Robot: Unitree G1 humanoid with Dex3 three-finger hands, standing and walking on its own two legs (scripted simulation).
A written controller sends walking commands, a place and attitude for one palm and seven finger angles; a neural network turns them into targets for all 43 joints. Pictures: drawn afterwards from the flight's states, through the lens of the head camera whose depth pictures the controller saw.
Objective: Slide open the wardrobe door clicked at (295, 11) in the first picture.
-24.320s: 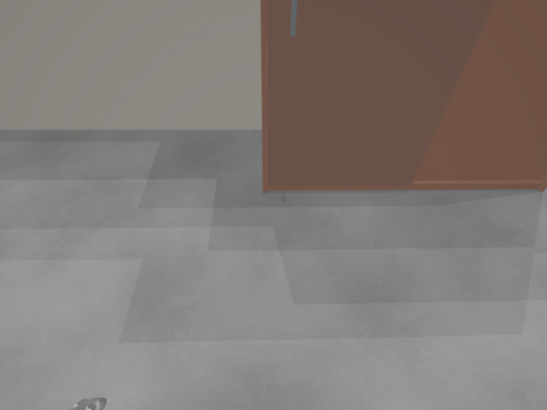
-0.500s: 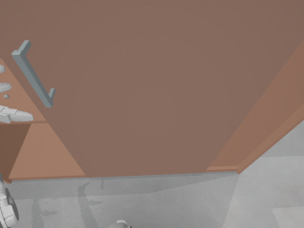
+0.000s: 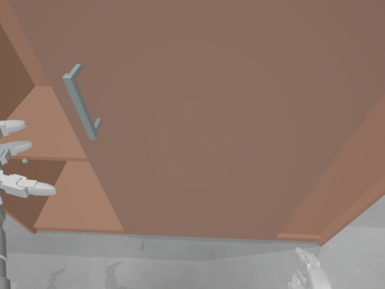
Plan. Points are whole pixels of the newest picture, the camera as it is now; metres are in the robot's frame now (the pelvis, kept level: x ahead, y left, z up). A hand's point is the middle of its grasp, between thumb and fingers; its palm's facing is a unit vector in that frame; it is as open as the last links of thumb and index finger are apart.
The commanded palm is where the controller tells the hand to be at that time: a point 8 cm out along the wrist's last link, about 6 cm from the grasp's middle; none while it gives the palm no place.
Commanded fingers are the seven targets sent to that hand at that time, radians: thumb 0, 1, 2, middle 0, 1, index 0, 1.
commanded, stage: slip the hand off the handle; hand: left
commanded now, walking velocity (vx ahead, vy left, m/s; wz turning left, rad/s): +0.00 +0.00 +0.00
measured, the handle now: (85, 104) +0.45 +0.30 +0.14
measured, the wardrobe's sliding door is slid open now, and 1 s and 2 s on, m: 0.48 0.48 0.48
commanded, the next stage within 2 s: draw the hand back to the body in 0.10 s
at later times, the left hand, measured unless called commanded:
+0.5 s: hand (21, 176) +0.24 +0.32 +0.15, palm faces +0.10 -0.99 -0.06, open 14.7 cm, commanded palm +0.20 +0.36 +0.15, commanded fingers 0.00 -0.55 0.20 -0.25 -1.15 -0.25 -1.15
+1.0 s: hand (16, 193) +0.21 +0.30 +0.16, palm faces +0.47 -0.82 -0.33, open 13.0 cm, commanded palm +0.16 +0.33 +0.17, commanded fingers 0.00 0.17 0.55 -0.22 -0.73 -0.22 -0.73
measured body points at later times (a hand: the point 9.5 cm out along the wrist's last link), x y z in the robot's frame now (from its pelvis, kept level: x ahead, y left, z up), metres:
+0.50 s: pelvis -0.01 +0.00 +0.00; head -0.03 +0.00 +0.45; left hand +0.23 +0.37 +0.16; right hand +0.15 -0.25 -0.06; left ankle +0.08 +0.10 -0.72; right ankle -0.05 -0.11 -0.72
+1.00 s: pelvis -0.01 +0.02 +0.02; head -0.02 +0.01 +0.47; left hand +0.18 +0.34 +0.18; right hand +0.19 -0.20 -0.05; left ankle +0.08 +0.10 -0.72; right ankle -0.05 -0.11 -0.72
